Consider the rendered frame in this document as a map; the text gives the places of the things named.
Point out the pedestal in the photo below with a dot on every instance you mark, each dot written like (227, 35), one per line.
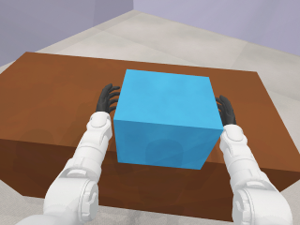
(47, 100)

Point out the left robot forearm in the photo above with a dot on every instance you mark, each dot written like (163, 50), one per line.
(91, 150)

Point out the robot right hand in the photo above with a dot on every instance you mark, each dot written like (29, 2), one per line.
(226, 113)

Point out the carton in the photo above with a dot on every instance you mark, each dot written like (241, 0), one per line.
(166, 119)

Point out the robot left hand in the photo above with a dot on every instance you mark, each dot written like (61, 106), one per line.
(104, 102)

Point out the right robot forearm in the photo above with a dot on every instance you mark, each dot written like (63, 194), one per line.
(241, 164)

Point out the robot right upper arm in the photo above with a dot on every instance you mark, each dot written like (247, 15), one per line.
(251, 206)

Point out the robot left upper arm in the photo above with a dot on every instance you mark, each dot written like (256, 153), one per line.
(70, 201)

